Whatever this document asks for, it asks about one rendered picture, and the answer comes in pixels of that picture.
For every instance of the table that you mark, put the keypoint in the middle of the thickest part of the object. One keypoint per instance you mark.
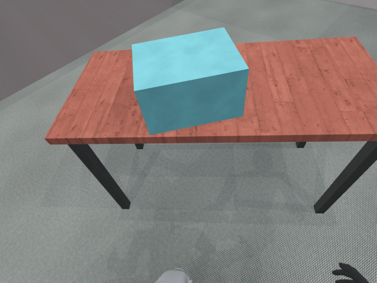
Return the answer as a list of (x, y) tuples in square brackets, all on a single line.
[(315, 90)]

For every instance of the carton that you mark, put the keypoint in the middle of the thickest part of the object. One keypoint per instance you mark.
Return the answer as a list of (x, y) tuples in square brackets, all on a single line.
[(189, 80)]

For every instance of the robot left thigh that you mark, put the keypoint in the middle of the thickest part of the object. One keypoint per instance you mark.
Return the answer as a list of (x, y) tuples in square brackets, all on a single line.
[(174, 276)]

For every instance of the robot right hand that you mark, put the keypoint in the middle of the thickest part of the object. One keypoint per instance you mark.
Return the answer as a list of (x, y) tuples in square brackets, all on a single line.
[(350, 272)]

